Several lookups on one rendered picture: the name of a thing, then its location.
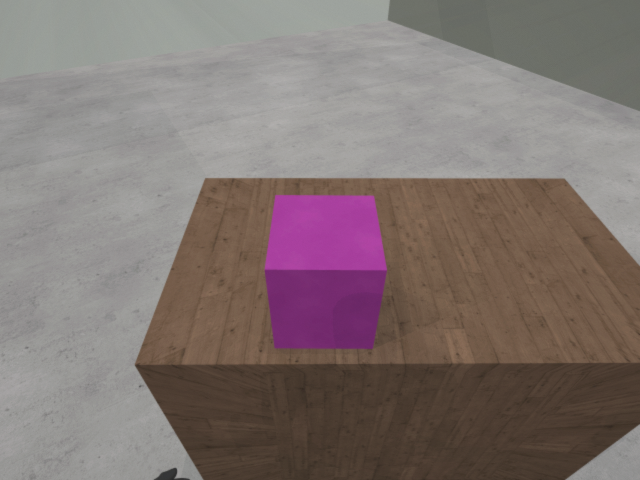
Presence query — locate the carton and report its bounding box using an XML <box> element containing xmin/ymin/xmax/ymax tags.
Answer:
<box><xmin>265</xmin><ymin>195</ymin><xmax>387</xmax><ymax>349</ymax></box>

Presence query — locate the pedestal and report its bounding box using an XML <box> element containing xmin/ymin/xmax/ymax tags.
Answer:
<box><xmin>135</xmin><ymin>178</ymin><xmax>640</xmax><ymax>480</ymax></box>

